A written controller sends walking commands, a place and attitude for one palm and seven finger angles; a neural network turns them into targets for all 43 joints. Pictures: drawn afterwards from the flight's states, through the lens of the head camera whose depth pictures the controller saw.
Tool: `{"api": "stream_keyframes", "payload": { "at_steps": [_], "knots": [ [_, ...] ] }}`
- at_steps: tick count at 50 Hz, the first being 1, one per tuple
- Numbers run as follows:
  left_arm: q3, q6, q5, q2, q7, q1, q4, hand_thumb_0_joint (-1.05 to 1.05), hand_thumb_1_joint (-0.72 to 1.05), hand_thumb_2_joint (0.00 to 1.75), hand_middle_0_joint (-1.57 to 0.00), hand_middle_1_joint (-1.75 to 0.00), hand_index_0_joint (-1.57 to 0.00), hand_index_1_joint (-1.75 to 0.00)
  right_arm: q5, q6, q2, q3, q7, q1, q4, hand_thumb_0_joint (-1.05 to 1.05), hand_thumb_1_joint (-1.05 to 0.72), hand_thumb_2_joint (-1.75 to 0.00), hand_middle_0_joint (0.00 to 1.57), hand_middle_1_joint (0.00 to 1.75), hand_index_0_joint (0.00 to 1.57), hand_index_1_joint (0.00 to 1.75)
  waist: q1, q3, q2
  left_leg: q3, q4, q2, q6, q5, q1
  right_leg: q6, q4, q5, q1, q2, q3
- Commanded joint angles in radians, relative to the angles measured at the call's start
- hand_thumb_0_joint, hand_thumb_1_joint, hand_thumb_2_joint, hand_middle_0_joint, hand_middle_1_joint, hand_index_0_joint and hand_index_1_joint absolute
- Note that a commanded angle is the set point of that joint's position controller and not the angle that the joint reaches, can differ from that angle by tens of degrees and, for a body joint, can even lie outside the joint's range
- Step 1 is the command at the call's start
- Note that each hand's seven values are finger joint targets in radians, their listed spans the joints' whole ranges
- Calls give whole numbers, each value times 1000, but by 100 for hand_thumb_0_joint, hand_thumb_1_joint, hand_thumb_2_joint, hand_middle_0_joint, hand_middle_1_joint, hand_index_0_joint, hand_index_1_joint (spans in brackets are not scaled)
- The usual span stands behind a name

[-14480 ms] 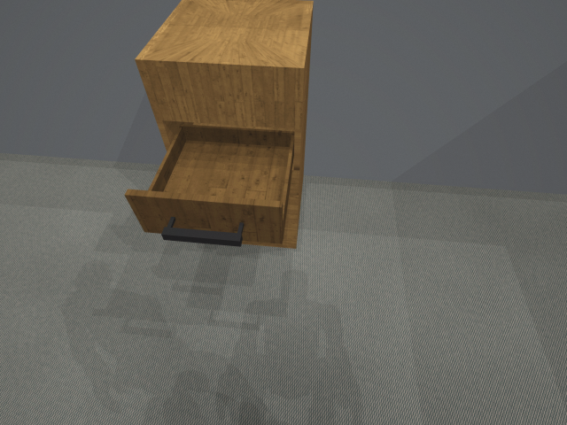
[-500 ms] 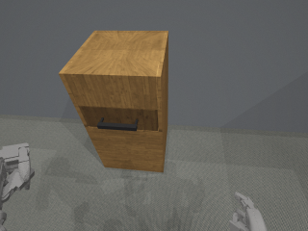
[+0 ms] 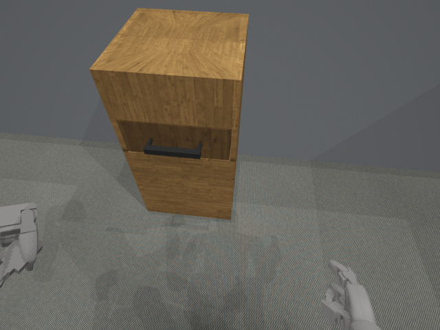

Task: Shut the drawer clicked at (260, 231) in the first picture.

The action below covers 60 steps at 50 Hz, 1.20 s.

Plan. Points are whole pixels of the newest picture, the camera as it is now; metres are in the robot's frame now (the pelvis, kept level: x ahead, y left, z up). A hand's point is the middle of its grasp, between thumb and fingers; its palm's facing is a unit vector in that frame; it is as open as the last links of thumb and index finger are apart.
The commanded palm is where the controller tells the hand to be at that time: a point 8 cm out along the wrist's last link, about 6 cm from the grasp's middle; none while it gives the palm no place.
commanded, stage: step back with the hand held close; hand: left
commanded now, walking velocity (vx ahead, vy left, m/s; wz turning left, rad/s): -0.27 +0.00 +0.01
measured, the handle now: (173, 147) +0.71 +0.21 -0.22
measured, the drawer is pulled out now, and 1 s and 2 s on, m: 0.00 0.00 0.00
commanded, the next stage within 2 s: stop stepping back and stand still in 0.82 s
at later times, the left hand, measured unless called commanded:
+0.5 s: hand (20, 268) +0.16 +0.24 +0.17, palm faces +0.33 -0.78 -0.53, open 3.2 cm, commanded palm +0.09 +0.28 +0.18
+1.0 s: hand out of the picture +0.02 +0.26 +0.16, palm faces +0.31 -0.84 -0.44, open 3.2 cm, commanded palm -0.03 +0.30 +0.18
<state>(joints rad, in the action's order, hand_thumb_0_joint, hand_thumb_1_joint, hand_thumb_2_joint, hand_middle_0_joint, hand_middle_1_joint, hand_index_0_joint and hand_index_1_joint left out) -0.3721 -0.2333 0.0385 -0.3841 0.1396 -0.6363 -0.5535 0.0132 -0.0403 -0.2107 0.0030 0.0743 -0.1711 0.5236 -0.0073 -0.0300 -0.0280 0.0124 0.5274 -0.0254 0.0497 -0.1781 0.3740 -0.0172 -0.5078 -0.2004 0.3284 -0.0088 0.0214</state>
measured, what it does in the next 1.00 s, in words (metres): walks backwards: right foot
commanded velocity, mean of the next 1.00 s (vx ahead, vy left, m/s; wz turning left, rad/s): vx -0.32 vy -0.01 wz -0.01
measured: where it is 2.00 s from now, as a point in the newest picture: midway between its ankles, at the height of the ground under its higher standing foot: outside the picture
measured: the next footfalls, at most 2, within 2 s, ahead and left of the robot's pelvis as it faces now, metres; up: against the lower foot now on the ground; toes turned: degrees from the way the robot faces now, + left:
right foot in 0.42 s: -0.09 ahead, -0.11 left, +0.00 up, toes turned +4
left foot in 1.08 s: -0.13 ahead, +0.15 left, +0.00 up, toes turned +0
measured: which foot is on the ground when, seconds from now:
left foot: down 0.00-0.94, up 0.96-1.00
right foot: down 0.00-0.28, up 0.30-0.40, down 0.42-1.00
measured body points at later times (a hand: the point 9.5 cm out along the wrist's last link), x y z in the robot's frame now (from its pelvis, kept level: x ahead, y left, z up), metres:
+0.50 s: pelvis -0.04 +0.00 -0.01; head +0.02 +0.02 +0.44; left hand +0.14 +0.28 +0.19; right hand +0.14 -0.24 -0.09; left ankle +0.06 +0.09 -0.73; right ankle -0.13 -0.12 -0.73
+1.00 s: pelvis -0.16 +0.02 -0.01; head -0.14 +0.05 +0.44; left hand +0.00 +0.30 +0.19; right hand +0.03 -0.22 -0.07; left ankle -0.03 +0.09 -0.71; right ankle -0.19 -0.11 -0.73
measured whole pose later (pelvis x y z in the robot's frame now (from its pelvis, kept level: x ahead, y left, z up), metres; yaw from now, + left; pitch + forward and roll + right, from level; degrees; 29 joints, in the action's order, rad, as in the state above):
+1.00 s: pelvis -0.16 +0.02 -0.01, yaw +0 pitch +2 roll -3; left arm -0.39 -0.28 0.07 -0.44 0.11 -0.67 -0.65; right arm -0.01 -0.06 -0.20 0.03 0.04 -0.17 0.58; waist -0.01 -0.01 0.03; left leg 0.01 0.77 -0.02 -0.01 -0.27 0.62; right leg 0.01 -0.57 -0.32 0.27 0.05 -0.01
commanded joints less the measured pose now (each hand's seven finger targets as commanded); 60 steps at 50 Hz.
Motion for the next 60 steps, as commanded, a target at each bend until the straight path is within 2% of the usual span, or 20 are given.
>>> {"api": "stream_keyframes", "payload": {
  "at_steps": [1,9,14,18,20,24,26,31,34,37,40,43,45,47,48,52,54,55,57,60],
  "knots": [
    [-140,-69,-3,-166,21,37,-221,0,90,90,-140,-160,-140,-160,-5,-65,-149,57,12,70,-148,0,-90,-90,20,30,20,30,12,113,-51,-162,-223,146,49,-406,302,1,-54,6,-307,12,-81],
    [-115,-87,12,-165,43,46,-230,0,90,90,-140,-160,-140,-160,-15,-67,-134,60,3,50,-102,0,-90,-90,20,30,20,30,34,99,58,-89,11,46,-15,-207,0,68,179,-168,63,-100,-140],
    [-161,-111,-17,-176,34,21,-249,0,90,90,-140,-160,-140,-160,-14,-79,-159,60,13,91,-131,0,-90,-90,20,30,20,30,14,117,-224,-334,-399,261,80,-548,417,-6,-259,-47,-343,95,-21],
    [-184,-122,-21,-188,21,-3,-244,0,90,90,-140,-160,-140,-160,-24,-105,-153,69,7,76,-119,0,-90,-90,20,30,20,30,14,121,-136,-324,-321,269,110,-417,368,5,-272,-133,-292,106,-69],
    [-176,-136,-5,-183,11,-29,-253,0,90,90,-140,-160,-140,-160,-37,-116,-153,63,1,53,-81,0,-90,-90,20,30,20,30,21,129,-132,-297,-265,247,105,-237,226,17,-128,-143,-226,95,-66],
    [-175,-172,16,-212,1,-12,-305,0,90,90,-140,-160,-140,-160,-43,-108,-142,63,-21,26,-13,0,-90,-90,20,30,20,30,13,337,-99,-144,-26,190,50,603,-283,-6,65,202,-72,40,-79],
    [-178,-167,19,-228,0,-1,-318,0,90,90,-140,-160,-140,-160,-31,-91,-135,66,-29,44,-33,0,-90,-90,20,30,20,30,21,415,-50,-63,32,159,25,674,-396,-44,55,371,-52,21,-71],
    [-252,-141,37,-275,-5,-79,-235,0,90,90,-140,-160,-140,-160,12,-33,-121,56,-15,128,-125,0,-90,-90,20,30,20,30,21,283,138,13,125,40,-21,160,-158,-55,117,723,-62,-137,-138],
    [-230,-137,38,-258,-9,-73,-182,0,90,90,-140,-160,-140,-160,5,-22,-115,47,-3,130,-127,0,-90,-90,20,30,20,30,28,158,85,-7,61,37,-22,109,-92,-7,117,595,-15,-133,-152],
    [-192,-146,43,-253,-16,-23,-196,0,90,90,-140,-160,-140,-160,1,-36,-147,55,1,106,-115,0,-90,-90,20,30,20,30,29,168,-88,-106,-110,153,29,278,-209,-37,19,182,33,19,-50],
    [-162,-132,41,-217,-22,14,-225,0,90,90,-140,-160,-140,-160,-31,-72,-163,68,-1,105,-112,0,-90,-90,20,30,20,30,15,155,-208,-312,-438,310,101,-331,151,9,-290,-299,-196,113,-55],
    [-164,-114,40,-209,-19,-32,-244,0,90,90,-140,-160,-140,-160,-35,-79,-149,69,-14,94,-100,0,-90,-90,20,30,20,30,-1,163,-166,-221,-390,271,41,-376,212,50,-202,-344,-241,96,-24],
    [-165,-117,53,-221,-17,-49,-269,0,90,90,-140,-160,-140,-160,-29,-74,-133,73,-25,77,-91,0,-90,-90,20,30,20,30,0,187,-68,-106,-185,169,-32,-301,96,82,70,-351,-126,9,-71],
    [-174,-126,54,-248,3,-7,-325,0,90,90,-140,-160,-140,-160,-22,-61,-107,69,-27,27,-78,0,-90,-90,20,30,20,30,27,171,178,-18,403,-13,-96,-143,-208,195,422,-375,326,-317,-411],
    [-152,-89,47,-221,9,9,-290,0,90,90,-140,-160,-140,-160,-10,-55,-115,76,-25,35,-80,0,-90,-90,20,30,20,30,16,137,233,-64,568,-1,-87,-200,-115,241,371,-372,341,-346,-407],
    [-96,-32,16,-164,23,98,-246,0,90,90,-140,-160,-140,-160,-6,-65,-119,38,13,57,-84,0,-90,-90,20,30,20,30,53,5,-32,-49,-40,73,-46,-145,-151,77,88,-259,215,-93,-95],
    [-103,-51,-1,-174,41,121,-280,0,90,90,-140,-160,-140,-160,-11,-118,-130,27,26,22,-82,0,-90,-90,20,30,20,30,27,55,-239,-346,-299,276,41,-289,-106,9,-125,-215,97,16,-33],
    [-110,-55,4,-174,39,111,-256,0,90,90,-140,-160,-140,-160,-7,-133,-115,30,24,20,-80,0,-90,-90,20,30,20,30,23,102,-165,-373,-343,289,53,-425,-89,3,-157,-238,34,39,-42],
    [-127,-51,-2,-184,31,101,-340,0,90,90,-140,-160,-140,-160,-28,-151,-88,16,14,35,-69,0,-90,-90,20,30,20,30,31,119,-243,-444,-451,291,-1,-528,-83,4,-298,-267,45,39,-63],
    [-86,-17,0,-133,30,-24,-295,0,90,90,-140,-160,-140,-160,-28,-145,-91,13,-13,42,-70,0,-90,-90,20,30,20,30,12,141,-124,-273,-414,260,15,-410,-49,21,-180,-262,-84,43,-4]
  ]
}}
